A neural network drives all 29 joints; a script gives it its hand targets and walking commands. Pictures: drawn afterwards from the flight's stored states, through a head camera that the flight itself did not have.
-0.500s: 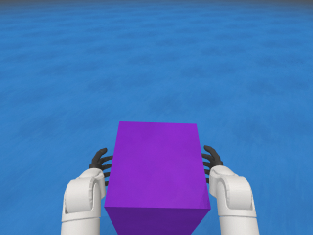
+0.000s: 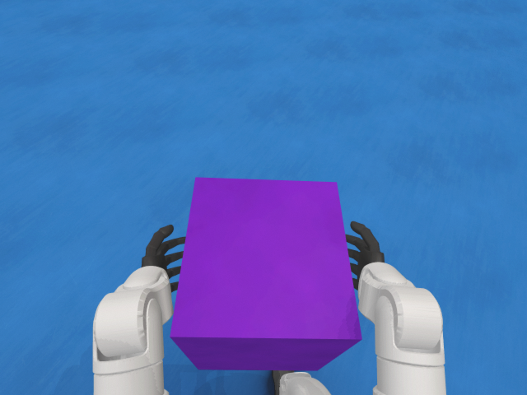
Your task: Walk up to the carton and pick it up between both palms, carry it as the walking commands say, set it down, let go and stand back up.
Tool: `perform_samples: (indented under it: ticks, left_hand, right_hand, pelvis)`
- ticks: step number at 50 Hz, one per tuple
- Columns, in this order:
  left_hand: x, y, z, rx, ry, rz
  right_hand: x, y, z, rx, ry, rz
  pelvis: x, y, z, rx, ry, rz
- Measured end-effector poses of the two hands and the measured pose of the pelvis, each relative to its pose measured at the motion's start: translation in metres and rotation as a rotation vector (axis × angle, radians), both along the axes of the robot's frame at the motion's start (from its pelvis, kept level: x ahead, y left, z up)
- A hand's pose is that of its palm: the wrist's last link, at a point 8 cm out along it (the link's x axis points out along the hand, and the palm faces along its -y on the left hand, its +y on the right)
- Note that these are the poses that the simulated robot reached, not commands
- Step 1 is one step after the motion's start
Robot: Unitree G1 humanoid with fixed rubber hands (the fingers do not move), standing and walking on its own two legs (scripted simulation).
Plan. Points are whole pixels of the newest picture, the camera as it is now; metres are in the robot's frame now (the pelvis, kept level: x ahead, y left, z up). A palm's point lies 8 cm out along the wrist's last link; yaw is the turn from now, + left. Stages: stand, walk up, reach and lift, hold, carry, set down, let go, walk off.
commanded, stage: carry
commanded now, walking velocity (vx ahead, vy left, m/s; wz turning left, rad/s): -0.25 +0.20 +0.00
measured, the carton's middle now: (262, 283) +0.30 -0.01 +0.00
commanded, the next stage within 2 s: none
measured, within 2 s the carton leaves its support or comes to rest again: neither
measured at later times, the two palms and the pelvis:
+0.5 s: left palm (40, 353) +0.19 +0.25 +0.05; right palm (297, 358) +0.17 -0.04 +0.07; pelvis -0.09 +0.13 -0.01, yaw -1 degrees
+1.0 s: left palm out of the picture +0.03 +0.40 +0.08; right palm out of the picture -0.01 +0.11 +0.09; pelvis -0.26 +0.29 +0.01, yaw -4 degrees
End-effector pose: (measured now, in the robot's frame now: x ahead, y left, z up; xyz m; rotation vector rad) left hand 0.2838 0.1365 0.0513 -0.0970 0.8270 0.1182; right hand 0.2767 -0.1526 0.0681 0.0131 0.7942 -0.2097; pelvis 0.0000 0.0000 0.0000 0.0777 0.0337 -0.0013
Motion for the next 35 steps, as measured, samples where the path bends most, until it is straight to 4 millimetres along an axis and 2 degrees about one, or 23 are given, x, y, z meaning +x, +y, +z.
perform_samples:
  ticks: [3, 6, 12, 15, 21, 27, 31, 35]
  left_hand:
    - [-0.015, 0.017, 0.004, 0.024, -0.001, -0.017]
    - [-0.025, 0.035, 0.014, 0.042, -0.005, -0.006]
    - [-0.032, 0.057, 0.026, 0.019, -0.091, 0.022]
    - [-0.039, 0.063, 0.021, 0.028, -0.094, 0.003]
    - [-0.073, 0.086, 0.003, -0.003, -0.011, -0.037]
    - [-0.099, 0.132, 0.003, -0.010, -0.050, -0.048]
    - [-0.128, 0.168, 0.005, 0.014, -0.024, -0.021]
    - [-0.161, 0.195, 0.010, 0.030, -0.038, 0.000]
  right_hand:
    - [-0.014, 0.016, 0.002, 0.023, -0.001, -0.015]
    - [-0.026, 0.035, 0.002, 0.033, -0.004, 0.004]
    - [-0.031, 0.057, 0.015, 0.015, -0.090, 0.021]
    - [-0.039, 0.062, 0.011, 0.026, -0.092, 0.002]
    - [-0.082, 0.086, 0.005, -0.021, -0.007, -0.018]
    - [-0.113, 0.133, 0.006, -0.019, -0.046, -0.042]
    - [-0.136, 0.168, 0.000, 0.005, -0.020, -0.014]
    - [-0.163, 0.195, 0.000, 0.019, -0.035, 0.009]
  pelvis:
    - [-0.014, 0.019, 0.005, -0.050, 0.008, -0.004]
    - [-0.020, 0.033, 0.008, -0.080, 0.012, -0.019]
    - [-0.033, 0.051, 0.000, -0.079, 0.054, -0.043]
    - [-0.045, 0.061, -0.003, -0.095, 0.064, -0.051]
    - [-0.069, 0.090, 0.001, -0.098, 0.023, -0.021]
    - [-0.104, 0.142, -0.006, -0.087, 0.018, -0.031]
    - [-0.132, 0.171, -0.001, -0.103, 0.036, -0.059]
    - [-0.163, 0.193, -0.001, -0.093, 0.046, -0.073]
